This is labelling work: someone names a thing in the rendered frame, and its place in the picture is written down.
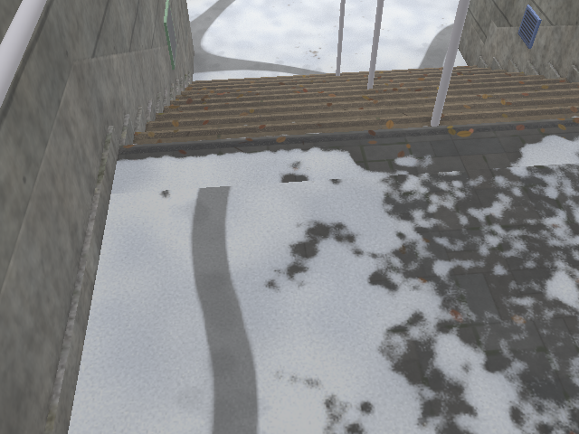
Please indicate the stairs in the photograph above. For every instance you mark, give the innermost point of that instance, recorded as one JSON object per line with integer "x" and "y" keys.
{"x": 326, "y": 103}

